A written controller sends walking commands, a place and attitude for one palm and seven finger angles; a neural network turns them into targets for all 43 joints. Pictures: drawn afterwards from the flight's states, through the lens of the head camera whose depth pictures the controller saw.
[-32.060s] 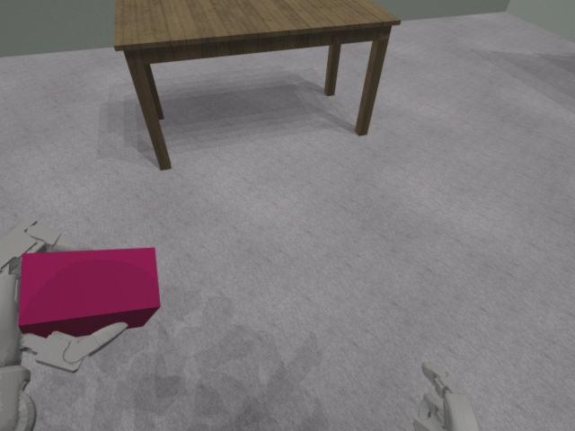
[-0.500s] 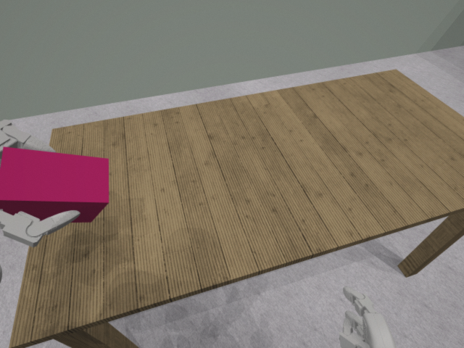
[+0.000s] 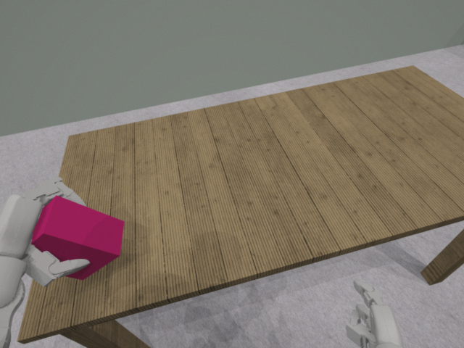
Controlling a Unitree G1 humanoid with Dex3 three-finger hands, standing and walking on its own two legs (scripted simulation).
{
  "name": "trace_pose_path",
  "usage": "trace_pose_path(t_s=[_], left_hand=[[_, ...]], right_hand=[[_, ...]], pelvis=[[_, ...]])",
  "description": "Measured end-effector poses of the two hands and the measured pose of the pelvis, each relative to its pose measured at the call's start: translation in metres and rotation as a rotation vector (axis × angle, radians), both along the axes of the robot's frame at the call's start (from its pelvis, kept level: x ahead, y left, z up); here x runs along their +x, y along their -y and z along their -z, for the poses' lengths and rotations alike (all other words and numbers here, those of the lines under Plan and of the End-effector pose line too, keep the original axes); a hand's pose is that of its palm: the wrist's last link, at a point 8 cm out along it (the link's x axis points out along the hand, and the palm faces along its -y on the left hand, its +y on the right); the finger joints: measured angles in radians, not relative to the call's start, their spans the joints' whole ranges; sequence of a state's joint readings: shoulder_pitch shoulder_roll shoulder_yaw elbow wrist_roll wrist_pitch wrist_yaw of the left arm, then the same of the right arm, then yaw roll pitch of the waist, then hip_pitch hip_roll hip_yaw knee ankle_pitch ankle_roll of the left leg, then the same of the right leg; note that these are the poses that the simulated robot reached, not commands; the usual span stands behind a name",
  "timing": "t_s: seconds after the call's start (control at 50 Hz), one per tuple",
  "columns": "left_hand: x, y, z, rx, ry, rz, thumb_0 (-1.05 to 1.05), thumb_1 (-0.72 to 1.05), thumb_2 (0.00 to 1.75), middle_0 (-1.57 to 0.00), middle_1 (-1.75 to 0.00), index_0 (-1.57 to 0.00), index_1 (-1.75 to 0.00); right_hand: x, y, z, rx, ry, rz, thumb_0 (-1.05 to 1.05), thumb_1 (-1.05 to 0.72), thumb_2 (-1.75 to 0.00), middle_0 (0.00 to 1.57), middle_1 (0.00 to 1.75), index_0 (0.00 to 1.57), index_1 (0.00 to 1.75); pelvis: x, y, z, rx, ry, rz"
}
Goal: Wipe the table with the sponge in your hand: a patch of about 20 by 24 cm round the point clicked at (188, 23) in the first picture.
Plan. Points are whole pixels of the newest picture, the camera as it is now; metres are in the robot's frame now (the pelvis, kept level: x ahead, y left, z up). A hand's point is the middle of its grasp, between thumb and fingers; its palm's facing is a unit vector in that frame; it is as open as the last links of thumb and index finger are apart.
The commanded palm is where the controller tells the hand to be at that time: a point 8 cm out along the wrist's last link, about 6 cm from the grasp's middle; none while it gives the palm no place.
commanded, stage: turn the palm down, sponge in hand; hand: left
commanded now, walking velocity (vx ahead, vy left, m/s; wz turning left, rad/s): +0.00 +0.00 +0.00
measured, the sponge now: (81, 244) +0.23 +0.27 +0.10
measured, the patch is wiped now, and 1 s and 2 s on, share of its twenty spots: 0.00 0.00 0.00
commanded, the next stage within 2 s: move the sponge above the wiping area in 1.54 s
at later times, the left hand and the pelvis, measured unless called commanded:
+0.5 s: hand (64, 236) +0.23 +0.29 +0.11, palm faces +0.14 -0.37 -0.92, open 10.3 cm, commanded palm +0.21 +0.31 +0.17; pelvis +0.02 +0.03 +0.00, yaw -1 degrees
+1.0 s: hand (59, 240) +0.23 +0.31 +0.10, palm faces +0.05 -0.13 -0.99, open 10.3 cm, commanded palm +0.21 +0.30 +0.16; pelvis +0.01 +0.02 +0.01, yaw -1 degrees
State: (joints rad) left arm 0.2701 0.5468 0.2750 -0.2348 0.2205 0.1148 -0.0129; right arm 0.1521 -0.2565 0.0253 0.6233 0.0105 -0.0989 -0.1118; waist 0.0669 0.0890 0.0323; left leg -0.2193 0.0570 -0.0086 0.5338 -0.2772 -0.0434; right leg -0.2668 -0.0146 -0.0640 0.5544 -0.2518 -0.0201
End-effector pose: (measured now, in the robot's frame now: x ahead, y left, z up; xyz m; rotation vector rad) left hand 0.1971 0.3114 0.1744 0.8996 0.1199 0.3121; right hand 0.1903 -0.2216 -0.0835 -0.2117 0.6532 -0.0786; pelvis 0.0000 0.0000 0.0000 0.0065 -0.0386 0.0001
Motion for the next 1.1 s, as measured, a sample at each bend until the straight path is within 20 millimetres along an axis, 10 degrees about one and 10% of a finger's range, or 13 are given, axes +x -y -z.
trace_pose_path(t_s=[0.16,0.36,0.58,0.74,1.1], left_hand=[[0.003,0.025,-0.002,0.086,0.066,0.144,-0.01,-0.53,1.02,-0.69,-1.34,-0.73,-1.33],[0.002,-0.009,0.008,0.199,-0.030,-0.062,-0.01,-0.53,1.02,-0.69,-1.34,-0.73,-1.33],[0.012,0.007,0.006,0.309,-0.044,0.042,-0.01,-0.53,1.02,-0.69,-1.34,-0.73,-1.33],[0.011,-0.017,0.009,0.364,-0.135,-0.100,-0.01,-0.53,1.02,-0.69,-1.33,-0.74,-1.33],[0.015,-0.002,0.013,0.525,-0.196,-0.090,-0.01,-0.53,1.02,-0.70,-1.33,-0.74,-1.32]], right_hand=[[0.003,0.009,-0.001,-0.042,-0.038,0.026,0.01,-0.90,-0.90,0.20,0.30,0.20,0.30],[0.021,-0.003,0.000,-0.029,-0.050,0.038,0.01,-0.90,-0.90,0.20,0.30,0.20,0.30],[0.043,-0.040,-0.016,0.012,0.013,-0.003,0.01,-0.90,-0.90,0.20,0.30,0.20,0.30],[0.039,-0.041,-0.015,0.016,-0.022,-0.021,0.01,-0.90,-0.90,0.20,0.30,0.19,0.29],[0.043,-0.038,-0.013,0.038,-0.031,-0.059,0.01,-0.90,-0.90,0.20,0.30,0.21,0.31]], pelvis=[[0.015,-0.004,0.002,0.000,-0.036,0.016],[0.023,-0.017,0.002,-0.006,-0.046,0.011],[0.023,-0.028,-0.003,-0.010,-0.020,0.018],[0.017,-0.029,-0.007,-0.009,0.000,0.011],[0.011,-0.021,-0.011,-0.004,0.019,0.013]])
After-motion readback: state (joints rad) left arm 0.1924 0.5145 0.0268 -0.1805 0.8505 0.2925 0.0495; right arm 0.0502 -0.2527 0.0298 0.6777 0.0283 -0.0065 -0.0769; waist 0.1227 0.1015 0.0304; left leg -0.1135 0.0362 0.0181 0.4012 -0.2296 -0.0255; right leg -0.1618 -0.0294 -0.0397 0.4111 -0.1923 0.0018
